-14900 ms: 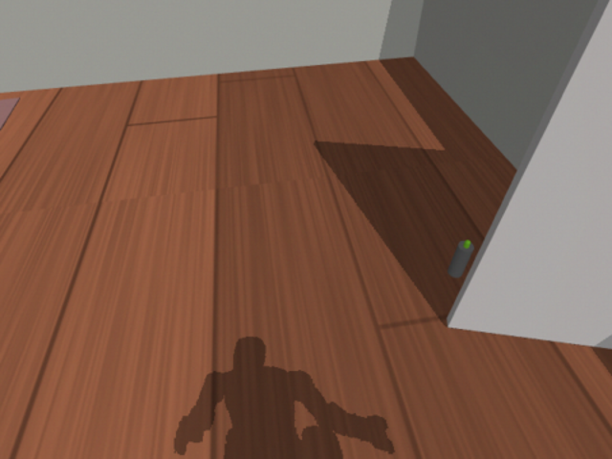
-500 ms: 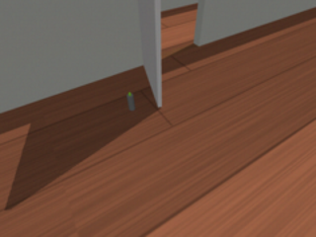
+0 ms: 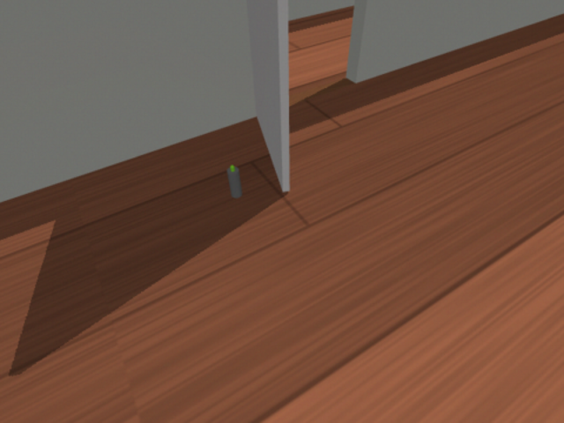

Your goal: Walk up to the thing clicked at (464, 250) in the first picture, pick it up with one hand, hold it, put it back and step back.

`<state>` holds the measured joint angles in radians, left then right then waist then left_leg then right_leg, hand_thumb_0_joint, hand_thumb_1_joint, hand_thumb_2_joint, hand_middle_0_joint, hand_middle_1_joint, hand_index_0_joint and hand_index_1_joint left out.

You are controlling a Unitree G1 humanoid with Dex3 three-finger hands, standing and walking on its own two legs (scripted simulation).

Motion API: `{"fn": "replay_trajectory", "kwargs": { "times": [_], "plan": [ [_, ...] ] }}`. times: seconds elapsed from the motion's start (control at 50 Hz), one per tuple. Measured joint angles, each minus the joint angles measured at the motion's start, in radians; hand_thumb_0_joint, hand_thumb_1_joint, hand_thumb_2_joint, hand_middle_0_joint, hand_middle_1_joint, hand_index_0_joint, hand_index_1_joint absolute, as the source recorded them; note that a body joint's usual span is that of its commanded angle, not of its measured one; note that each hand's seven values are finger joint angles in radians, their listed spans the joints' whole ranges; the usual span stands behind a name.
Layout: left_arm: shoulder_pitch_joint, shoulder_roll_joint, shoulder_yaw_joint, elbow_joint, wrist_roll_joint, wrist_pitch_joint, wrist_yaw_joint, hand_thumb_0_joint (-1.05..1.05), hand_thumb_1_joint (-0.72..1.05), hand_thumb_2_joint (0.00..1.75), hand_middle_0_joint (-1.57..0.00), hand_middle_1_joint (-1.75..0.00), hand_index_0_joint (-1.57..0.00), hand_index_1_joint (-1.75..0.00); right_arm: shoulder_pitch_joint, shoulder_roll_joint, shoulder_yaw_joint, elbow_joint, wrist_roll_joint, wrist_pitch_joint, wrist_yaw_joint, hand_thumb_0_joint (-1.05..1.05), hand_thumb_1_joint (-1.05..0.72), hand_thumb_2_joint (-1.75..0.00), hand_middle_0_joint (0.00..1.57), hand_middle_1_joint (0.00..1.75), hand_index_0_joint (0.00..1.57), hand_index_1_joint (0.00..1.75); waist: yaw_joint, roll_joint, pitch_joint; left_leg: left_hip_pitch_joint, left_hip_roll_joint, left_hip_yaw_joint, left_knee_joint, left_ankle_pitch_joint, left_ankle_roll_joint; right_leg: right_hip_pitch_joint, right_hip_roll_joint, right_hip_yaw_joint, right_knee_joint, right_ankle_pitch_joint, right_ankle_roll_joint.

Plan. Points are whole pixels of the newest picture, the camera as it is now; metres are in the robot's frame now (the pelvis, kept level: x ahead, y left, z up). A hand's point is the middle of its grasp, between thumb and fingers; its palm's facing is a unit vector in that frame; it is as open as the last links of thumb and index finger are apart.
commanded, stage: stand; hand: left
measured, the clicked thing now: (234, 180) +1.41 +0.28 -0.68
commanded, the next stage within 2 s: walk up in 0.54 s
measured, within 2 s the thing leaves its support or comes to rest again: neither
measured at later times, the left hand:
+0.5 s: hand out of the picture +0.07 +0.25 -0.16, palm faces -0.03 -0.94 -0.34, open 7.4 cm
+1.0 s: hand out of the picture +0.11 +0.26 -0.14, palm faces +0.05 -0.91 -0.42, open 7.4 cm
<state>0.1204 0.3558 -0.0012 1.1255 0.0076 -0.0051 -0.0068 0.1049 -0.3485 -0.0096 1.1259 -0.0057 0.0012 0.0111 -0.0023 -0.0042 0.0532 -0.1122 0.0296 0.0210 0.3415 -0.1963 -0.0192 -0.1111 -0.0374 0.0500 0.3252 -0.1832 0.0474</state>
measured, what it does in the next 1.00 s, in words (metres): walks ahead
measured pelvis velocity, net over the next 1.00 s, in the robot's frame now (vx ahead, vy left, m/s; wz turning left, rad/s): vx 0.12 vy -0.03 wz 0.03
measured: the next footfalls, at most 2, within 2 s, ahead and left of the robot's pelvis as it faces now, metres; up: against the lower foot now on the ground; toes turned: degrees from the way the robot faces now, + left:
left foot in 1.14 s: +0.36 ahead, +0.12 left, +0.00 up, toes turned +7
right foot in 1.62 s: +0.60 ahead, -0.13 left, +0.00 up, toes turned -3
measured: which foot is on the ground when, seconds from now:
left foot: down 0.00-0.76, up 0.78-1.00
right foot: down 0.00-1.00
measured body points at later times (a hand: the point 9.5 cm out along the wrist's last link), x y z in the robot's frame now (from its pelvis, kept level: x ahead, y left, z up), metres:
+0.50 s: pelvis +0.00 +0.00 +0.00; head +0.01 +0.00 +0.45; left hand +0.07 +0.30 -0.14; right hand +0.07 -0.30 -0.13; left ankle -0.01 +0.13 -0.75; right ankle +0.00 -0.15 -0.75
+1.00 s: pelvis +0.12 -0.03 -0.01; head +0.14 -0.05 +0.44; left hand +0.10 +0.30 -0.11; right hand +0.21 -0.35 -0.13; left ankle +0.20 +0.11 -0.71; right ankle +0.04 -0.15 -0.75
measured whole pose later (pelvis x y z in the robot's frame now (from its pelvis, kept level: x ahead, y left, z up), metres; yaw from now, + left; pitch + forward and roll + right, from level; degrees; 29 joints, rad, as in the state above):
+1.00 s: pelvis +0.12 -0.03 -0.01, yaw +2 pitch -2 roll -2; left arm 0.34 0.41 0.07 1.00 0.02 -0.08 -0.04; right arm 0.21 -0.43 -0.08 0.98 -0.02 0.00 0.09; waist 0.04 0.08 0.07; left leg -0.50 0.04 -0.08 0.84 -0.26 0.00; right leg 0.04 0.01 -0.11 0.30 -0.30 -0.01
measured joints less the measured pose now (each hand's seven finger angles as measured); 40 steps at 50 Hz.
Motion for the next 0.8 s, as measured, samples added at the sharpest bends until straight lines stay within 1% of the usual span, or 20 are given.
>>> {"fn": "replay_trajectory", "kwargs": {
  "times": [0.54, 0.56, 0.6, 0.62, 0.66, 0.68, 0.72, 0.74, 0.76, 0.78, 0.8],
  "plan": [
    [0.007, 0.000, -0.004, -0.008, 0.001, 0.000, 0.000, 0.01, 0.90, 0.90, -0.20, -0.30, -0.20, -0.30, 0.008, -0.002, 0.000, -0.002, -0.001, 0.000, 0.001, 0.01, -0.90, -0.90, 0.21, 0.30, 0.20, 0.30, 0.000, 0.000, 0.000, -0.006, -0.002, -0.006, 0.003, -0.002, 0.001, 0.000, -0.002, -0.006, -0.004, 0.000, 0.001],
    [0.010, 0.000, 0.003, -0.014, 0.005, -0.001, -0.008, 0.01, 0.90, 0.90, -0.20, -0.30, -0.20, -0.30, 0.014, -0.002, -0.010, -0.010, -0.003, 0.000, 0.009, 0.01, -0.90, -0.90, 0.21, 0.30, 0.20, 0.30, -0.001, 0.001, -0.002, -0.013, -0.001, -0.007, 0.021, -0.028, 0.011, -0.008, -0.001, -0.009, 0.019, -0.037, -0.010],
    [0.030, 0.008, 0.021, -0.030, 0.015, -0.007, -0.029, 0.01, 0.90, 0.90, -0.20, -0.30, -0.20, -0.30, 0.042, -0.005, -0.032, -0.032, -0.012, -0.007, 0.031, 0.01, -0.90, -0.90, 0.21, 0.30, 0.21, 0.30, 0.003, -0.001, -0.018, -0.027, -0.003, -0.006, 0.071, -0.116, 0.035, -0.042, -0.003, -0.015, 0.115, -0.186, -0.044],
    [0.042, 0.015, 0.029, -0.036, 0.018, -0.008, -0.037, 0.01, 0.90, 0.90, -0.21, -0.30, -0.20, -0.30, 0.055, -0.008, -0.041, -0.042, -0.015, -0.009, 0.039, 0.01, -0.90, -0.90, 0.21, 0.30, 0.21, 0.30, 0.007, -0.002, -0.029, -0.029, -0.003, -0.001, 0.082, -0.130, 0.041, -0.067, -0.005, -0.025, 0.177, -0.228, -0.054],
    [0.061, 0.031, 0.044, -0.048, 0.021, -0.006, -0.049, 0.01, 0.90, 0.90, -0.21, -0.30, -0.20, -0.30, 0.073, -0.018, -0.060, -0.061, -0.022, -0.014, 0.050, 0.01, -0.90, -0.90, 0.21, 0.30, 0.21, 0.31, 0.009, 0.006, -0.035, -0.022, 0.010, 0.007, 0.083, -0.093, 0.051, -0.114, 0.000, -0.056, 0.285, -0.262, -0.064],
    [0.067, 0.041, 0.050, -0.052, 0.020, -0.007, -0.054, 0.01, 0.90, 0.90, -0.21, -0.30, -0.20, -0.30, 0.080, -0.022, -0.067, -0.069, -0.024, -0.017, 0.051, 0.01, -0.90, -0.90, 0.21, 0.30, 0.21, 0.31, 0.008, 0.007, -0.032, -0.016, 0.015, 0.009, 0.083, -0.081, 0.050, -0.129, 0.000, -0.066, 0.306, -0.271, -0.069],
    [0.078, 0.065, 0.062, -0.059, 0.019, -0.014, -0.062, 0.01, 0.90, 0.90, -0.21, -0.30, -0.20, -0.30, 0.094, -0.030, -0.078, -0.084, -0.028, -0.018, 0.055, 0.01, -0.90, -0.90, 0.21, 0.30, 0.21, 0.31, 0.004, 0.000, -0.026, -0.004, 0.017, 0.015, 0.093, -0.104, 0.042, -0.139, -0.008, -0.075, 0.279, -0.263, -0.076],
    [0.084, 0.073, 0.069, -0.065, 0.019, -0.022, -0.064, 0.01, 0.90, 0.90, -0.20, -0.30, -0.20, -0.30, 0.101, -0.037, -0.082, -0.090, -0.029, -0.014, 0.058, 0.01, -0.90, -0.90, 0.21, 0.30, 0.21, 0.31, 0.002, 0.002, -0.021, -0.003, 0.021, 0.013, 0.116, -0.126, 0.040, -0.130, -0.009, -0.084, 0.241, -0.215, -0.076],
    [0.089, 0.076, 0.075, -0.069, 0.019, -0.034, -0.063, 0.01, 0.90, 0.90, -0.20, -0.30, -0.20, -0.30, 0.108, -0.050, -0.085, -0.093, -0.029, -0.008, 0.058, 0.01, -0.90, -0.90, 0.21, 0.30, 0.21, 0.31, -0.001, 0.019, -0.015, -0.012, 0.035, 0.000, 0.166, -0.166, 0.044, -0.110, 0.002, -0.101, 0.216, -0.127, -0.070],
    [0.096, 0.075, 0.082, -0.077, 0.022, -0.049, -0.059, 0.01, 0.90, 0.90, -0.20, -0.30, -0.20, -0.30, 0.117, -0.062, -0.089, -0.091, -0.028, 0.001, 0.055, 0.01, -0.90, -0.90, 0.21, 0.30, 0.21, 0.31, -0.002, 0.041, -0.012, -0.043, 0.048, -0.022, 0.263, -0.240, 0.055, -0.095, 0.016, -0.122, 0.212, -0.091, -0.064],
    [0.107, 0.071, 0.086, -0.087, 0.028, -0.062, -0.052, 0.01, 0.90, 0.90, -0.20, -0.30, -0.20, -0.30, 0.126, -0.070, -0.091, -0.087, -0.027, 0.014, 0.050, 0.01, -0.90, -0.90, 0.21, 0.30, 0.21, 0.30, 0.002, 0.056, -0.019, -0.092, 0.032, -0.064, 0.384, -0.289, 0.056, -0.085, 0.023, -0.138, 0.214, -0.105, -0.060]
  ]
}}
